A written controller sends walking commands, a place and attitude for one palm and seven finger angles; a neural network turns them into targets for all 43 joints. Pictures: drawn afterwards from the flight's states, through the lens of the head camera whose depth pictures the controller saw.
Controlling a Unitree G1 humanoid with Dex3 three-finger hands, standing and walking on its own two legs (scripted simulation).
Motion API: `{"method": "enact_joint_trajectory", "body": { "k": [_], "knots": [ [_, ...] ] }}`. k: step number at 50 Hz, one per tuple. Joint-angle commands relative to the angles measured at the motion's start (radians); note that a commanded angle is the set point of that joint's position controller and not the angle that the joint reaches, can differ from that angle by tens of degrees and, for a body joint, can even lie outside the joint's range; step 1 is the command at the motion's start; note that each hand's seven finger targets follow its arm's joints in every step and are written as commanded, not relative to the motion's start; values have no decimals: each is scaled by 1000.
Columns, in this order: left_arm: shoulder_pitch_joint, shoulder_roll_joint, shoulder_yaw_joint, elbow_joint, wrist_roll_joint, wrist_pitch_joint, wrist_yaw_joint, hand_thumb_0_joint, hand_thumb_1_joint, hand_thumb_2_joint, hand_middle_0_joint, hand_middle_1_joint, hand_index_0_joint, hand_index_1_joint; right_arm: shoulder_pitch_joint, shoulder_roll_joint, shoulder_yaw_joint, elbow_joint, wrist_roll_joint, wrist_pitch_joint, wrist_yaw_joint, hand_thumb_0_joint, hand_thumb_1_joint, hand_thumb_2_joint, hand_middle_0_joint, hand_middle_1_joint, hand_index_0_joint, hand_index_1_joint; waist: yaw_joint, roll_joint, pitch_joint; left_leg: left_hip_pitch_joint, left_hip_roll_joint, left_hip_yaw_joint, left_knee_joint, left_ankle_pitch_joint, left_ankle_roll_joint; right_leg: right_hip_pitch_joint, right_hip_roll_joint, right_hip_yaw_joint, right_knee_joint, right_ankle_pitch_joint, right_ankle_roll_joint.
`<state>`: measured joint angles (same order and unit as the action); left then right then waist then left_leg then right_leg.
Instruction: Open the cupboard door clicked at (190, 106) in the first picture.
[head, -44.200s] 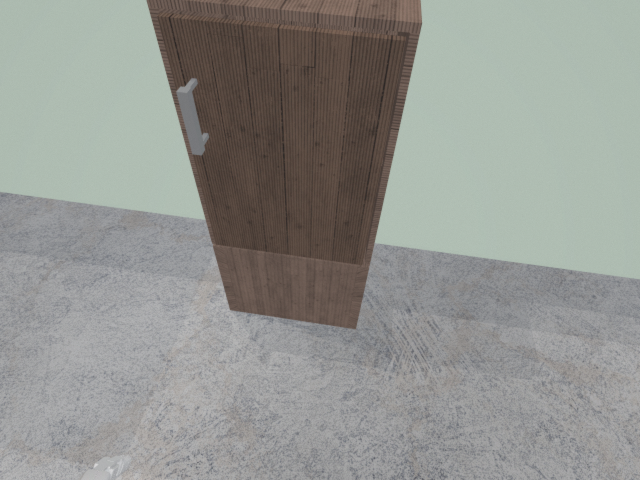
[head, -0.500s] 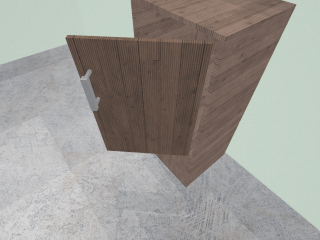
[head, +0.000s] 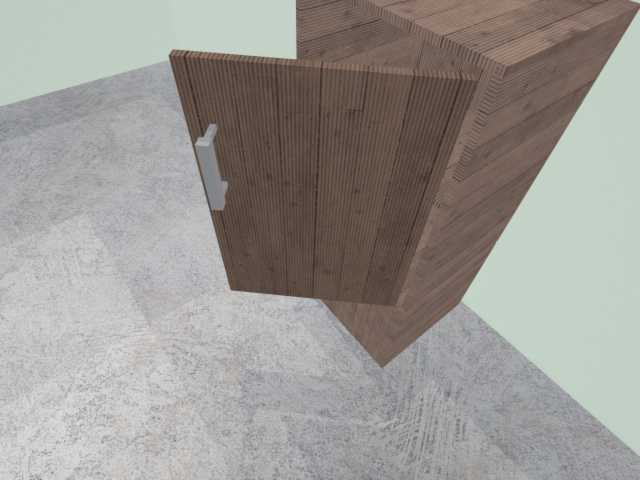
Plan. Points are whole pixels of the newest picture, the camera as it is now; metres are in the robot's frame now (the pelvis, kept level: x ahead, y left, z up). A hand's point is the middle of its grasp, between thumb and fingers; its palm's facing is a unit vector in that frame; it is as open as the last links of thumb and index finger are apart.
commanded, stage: come to a stop and stand still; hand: left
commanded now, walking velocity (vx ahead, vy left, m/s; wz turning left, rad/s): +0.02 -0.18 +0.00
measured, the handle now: (215, 168) +0.55 +0.22 +0.05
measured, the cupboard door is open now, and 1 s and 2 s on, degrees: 46 46 46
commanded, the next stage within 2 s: look again from close up in 1.62 s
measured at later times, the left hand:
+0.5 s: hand out of the picture +0.09 +0.16 -0.16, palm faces +0.04 -0.97 -0.26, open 7.3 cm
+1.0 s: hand out of the picture +0.02 +0.19 -0.16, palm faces +0.04 -0.96 -0.26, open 7.4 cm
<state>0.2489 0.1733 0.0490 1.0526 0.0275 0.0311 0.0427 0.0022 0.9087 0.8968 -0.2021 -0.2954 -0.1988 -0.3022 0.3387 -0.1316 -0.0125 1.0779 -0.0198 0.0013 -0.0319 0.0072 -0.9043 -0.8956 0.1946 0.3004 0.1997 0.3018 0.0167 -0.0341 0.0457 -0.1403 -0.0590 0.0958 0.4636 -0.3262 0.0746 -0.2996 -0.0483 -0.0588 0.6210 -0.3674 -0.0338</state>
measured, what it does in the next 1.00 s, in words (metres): steps on the spot: right foot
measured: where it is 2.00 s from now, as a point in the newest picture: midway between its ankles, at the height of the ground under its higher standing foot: outside the picture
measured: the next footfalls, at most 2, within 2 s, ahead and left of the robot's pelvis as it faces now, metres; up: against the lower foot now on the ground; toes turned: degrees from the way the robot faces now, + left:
right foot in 0.26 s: +0.05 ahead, -0.13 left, +0.00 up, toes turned +0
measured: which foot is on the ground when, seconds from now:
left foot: down 0.00-1.00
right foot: up 0.00-0.24, down 0.26-1.00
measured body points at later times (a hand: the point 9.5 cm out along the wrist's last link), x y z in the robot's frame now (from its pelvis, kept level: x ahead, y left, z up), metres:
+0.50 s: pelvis +0.03 -0.03 +0.00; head +0.03 -0.05 +0.45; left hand +0.08 +0.21 -0.14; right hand +0.04 -0.28 -0.16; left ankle -0.04 +0.07 -0.73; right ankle +0.01 -0.12 -0.74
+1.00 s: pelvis -0.01 -0.02 +0.01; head -0.02 -0.01 +0.46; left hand +0.02 +0.24 -0.14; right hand +0.06 -0.28 -0.13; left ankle +0.01 +0.09 -0.73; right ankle +0.01 -0.12 -0.73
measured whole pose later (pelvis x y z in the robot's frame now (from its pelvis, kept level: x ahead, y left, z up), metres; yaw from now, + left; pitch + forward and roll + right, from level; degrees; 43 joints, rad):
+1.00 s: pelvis -0.01 -0.02 +0.01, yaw +1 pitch -3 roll -1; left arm 0.25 0.26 0.01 1.03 0.02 -0.01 0.02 0.00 0.91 0.90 -0.20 -0.30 -0.20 -0.30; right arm 0.19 -0.23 0.00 1.05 -0.01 0.00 -0.01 0.01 -0.90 -0.90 0.20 0.30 0.20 0.30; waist 0.01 -0.01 0.02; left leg -0.19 0.01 0.00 0.45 -0.21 0.01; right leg -0.16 0.03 -0.04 0.41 -0.20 -0.03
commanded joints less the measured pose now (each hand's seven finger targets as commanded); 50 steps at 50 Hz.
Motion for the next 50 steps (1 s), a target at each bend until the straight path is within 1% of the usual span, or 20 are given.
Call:
{"method": "enact_joint_trajectory", "body": {
  "k": [1, 6, 10, 11, 13, 14, 15, 16, 17, 18, 20, 21, 23, 24, 25, 29, 32, 34, 37, 50],
  "knots": [
    [-17, 14, -13, -57, -3, -23, -6, 0, 900, 900, -200, -300, -200, -300, 105, -105, -4, -16, -10, -36, -19, 0, -900, -900, 200, 300, 200, 300, -21, 100, 27, 64, 327, -316, -186, 579, 113, -146, -12, 42, 183, -115, 4],
    [-29, -4, -18, -42, -13, -27, -14, 0, 900, 900, -200, -300, -200, -300, 99, -106, -2, 8, -13, -45, -28, 0, -900, -900, 200, 300, 200, 300, -30, 75, 22, 95, 318, -256, -148, 720, 107, -94, -12, 42, 98, -77, 17],
    [0, 11, -11, -28, -16, -35, -13, 0, 900, 900, -200, -300, -200, -300, 78, -101, -7, 24, -8, -41, -30, 0, -900, -900, 200, 300, 200, 300, -15, 108, 8, 102, 267, -205, -72, 757, 49, 21, 1, 45, -128, 87, 12],
    [35, 23, -9, -14, -18, -41, -11, 0, 900, 900, -200, -300, -200, -300, 70, -98, -6, 24, -1, -42, -29, 0, -900, -900, 200, 300, 200, 300, -4, 85, -9, 62, 233, -181, -36, 715, 15, 106, -13, 78, -190, 251, 4],
    [85, 60, -10, 9, -23, -53, -3, 0, 900, 900, -200, -300, -200, -300, 57, -76, -7, 18, 7, -44, -26, 0, -900, -900, 200, 300, 200, 300, -6, 30, -52, -30, 161, -120, -40, 426, -38, 229, -105, 167, -142, 619, -35],
    [66, 70, -16, 9, -22, -51, -5, 0, 900, 900, -200, -300, -200, -300, 65, -64, -7, 20, 8, -44, -23, 0, -900, -900, 200, 300, 200, 300, -18, 42, -28, -47, 144, -119, -81, 303, -46, 209, -118, 156, -125, 614, -43],
    [8, 213, -31, -86, -21, -40, 8, 0, 900, 900, -200, -300, -200, -300, -4, -186, -13, -86, 8, -38, -15, 0, -900, -900, 200, 300, 200, 300, -43, -25, -11, -38, 140, -171, -148, 563, -73, 143, -9, 52, -35, 455, 1],
    [35, 112, -25, -104, -10, -35, 10, 0, 900, 900, -200, -300, -200, -300, 35, -231, -45, -71, -10, -67, -24, 0, -900, -900, 200, 300, 200, 300, -26, 41, -88, 33, 234, -206, -54, 875, -62, 74, 9, 29, 34, 278, 7],
    [16, 78, -26, -104, -11, -41, 13, 0, 900, 900, -200, -300, -200, -300, 68, -216, -54, -50, -11, -70, -32, 0, -900, -900, 200, 300, 200, 300, -42, 101, -140, 144, 263, -215, -20, 1116, -46, -1, 21, 35, 49, 172, -5],
    [23, 78, -29, -116, -11, -44, 13, 0, 900, 900, -200, -300, -200, -300, 98, -204, -50, -46, -9, -64, -34, 0, -900, -900, 200, 300, 200, 300, -47, 179, -147, 217, 263, -205, 4, 1186, -33, -60, 17, 42, 43, 112, -9],
    [49, 82, -22, -123, -12, -53, 4, 0, 900, 900, -200, -300, -200, -300, 69, -178, -39, -72, -10, -50, -31, 0, -900, -900, 200, 300, 200, 300, -30, 166, -153, 199, 240, -157, 68, 1033, -7, -19, 12, 37, -78, 185, -17],
    [91, 105, -6, -108, -15, -56, 0, 0, 900, 900, -200, -300, -200, -300, 27, -180, -46, -95, -4, -48, -30, 0, -900, -900, 200, 300, 200, 300, -7, 115, -155, 87, 198, -132, 111, 811, -14, 105, -11, 61, -121, 407, -25],
    [119, 187, 18, -98, -12, -64, 8, 0, 900, 900, -200, -300, -200, -300, -22, -178, -56, -130, 10, -37, -28, 0, -900, -900, 200, 300, 200, 300, -8, -92, -95, -172, 94, -93, 158, 167, -45, 258, -153, 239, -121, 852, -86],
    [111, 198, 18, -100, -10, -68, 9, 0, 900, 900, -200, -300, -200, -300, -57, -172, -57, -144, 12, -29, -25, 0, -900, -900, 200, 300, 200, 300, -9, -122, -56, -237, 80, -99, 183, -49, -51, 274, -197, 275, -129, 942, -120],
    [115, 184, 10, -103, -7, -74, 11, 0, 900, 900, -200, -300, -200, -300, -88, -155, -51, -153, 8, -19, -17, 0, -900, -900, 200, 300, 200, 300, -3, -124, -56, -250, 86, -101, 216, -128, -48, 276, -214, 295, -151, 948, -135],
    [15, 227, 16, -152, -5, -70, 10, 0, 900, 900, -200, -300, -200, -300, -122, -190, -63, -158, 11, -5, -6, 0, -900, -900, 200, 300, 200, 300, -33, -56, -23, -182, 95, -125, 206, -72, -46, 127, -192, 299, -244, 544, -143],
    [-44, 236, 12, -165, -9, -68, 3, 0, 900, 900, -200, -300, -200, -300, -107, -214, -58, -138, 3, -9, 7, 0, -900, -900, 200, 300, 200, 300, -56, -18, -21, -39, 100, -123, 77, 97, -41, 0, -134, 246, -281, 268, -81],
    [-43, 236, 10, -157, -11, -69, -3, 0, 900, 900, -200, -300, -200, -300, -138, -242, -53, -140, 0, -12, 11, 0, -900, -900, 200, 300, 200, 300, -43, 18, -5, -38, 121, -140, 42, 130, -36, -11, -93, 230, -306, 159, -34],
    [-25, 240, 4, -127, -11, -64, -8, 0, 900, 900, -200, -300, -200, -300, -164, -243, -40, -128, 2, -13, 15, 0, -900, -900, 200, 300, 200, 300, -30, 39, 30, -61, 127, -143, -5, 131, -41, 15, -78, 221, -332, 105, -6],
    [8, 219, -18, -66, -14, -63, -13, 0, 900, 900, -200, -300, -200, -300, -153, -257, -18, -63, 5, -30, 17, 0, -900, -900, 200, 300, 200, 300, -12, 28, -19, -95, 156, -185, -122, 124, -38, 123, -64, 153, -319, 130, -2]
  ]
}}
